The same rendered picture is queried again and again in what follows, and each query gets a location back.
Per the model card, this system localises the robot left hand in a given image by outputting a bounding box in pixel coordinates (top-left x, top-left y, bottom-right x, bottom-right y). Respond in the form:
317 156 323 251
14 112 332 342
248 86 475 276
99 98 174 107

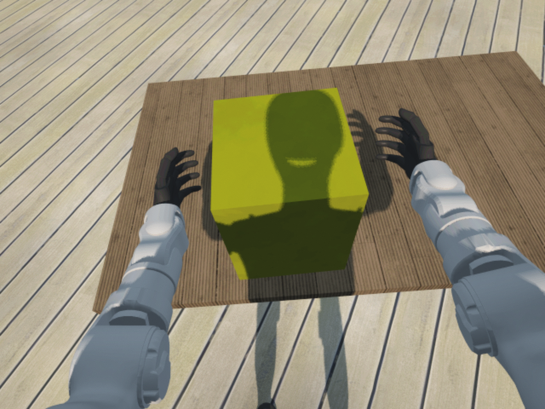
153 147 201 209

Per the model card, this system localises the table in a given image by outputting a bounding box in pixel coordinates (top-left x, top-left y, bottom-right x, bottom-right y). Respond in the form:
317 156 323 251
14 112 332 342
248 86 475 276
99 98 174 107
92 51 545 314

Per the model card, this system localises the right robot upper arm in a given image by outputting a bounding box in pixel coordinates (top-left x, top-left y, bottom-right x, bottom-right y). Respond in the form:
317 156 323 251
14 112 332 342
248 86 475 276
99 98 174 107
451 263 545 409

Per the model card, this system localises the robot left forearm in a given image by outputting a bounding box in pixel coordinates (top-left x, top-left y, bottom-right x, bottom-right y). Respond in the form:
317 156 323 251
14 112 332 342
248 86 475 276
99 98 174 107
68 204 189 396

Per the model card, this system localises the left robot upper arm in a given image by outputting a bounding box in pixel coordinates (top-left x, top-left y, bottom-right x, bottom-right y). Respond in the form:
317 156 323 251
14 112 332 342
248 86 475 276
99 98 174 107
46 325 170 409

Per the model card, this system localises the robot right forearm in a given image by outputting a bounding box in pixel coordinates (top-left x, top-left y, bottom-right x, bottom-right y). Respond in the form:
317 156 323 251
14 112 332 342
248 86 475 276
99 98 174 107
409 160 545 285

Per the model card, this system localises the carton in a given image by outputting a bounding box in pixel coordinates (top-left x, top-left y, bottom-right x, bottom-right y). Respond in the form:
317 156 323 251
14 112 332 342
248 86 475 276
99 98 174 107
210 88 369 280

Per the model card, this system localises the robot right hand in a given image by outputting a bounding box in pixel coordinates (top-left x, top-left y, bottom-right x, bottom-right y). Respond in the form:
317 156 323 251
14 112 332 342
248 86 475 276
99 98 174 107
376 108 437 179

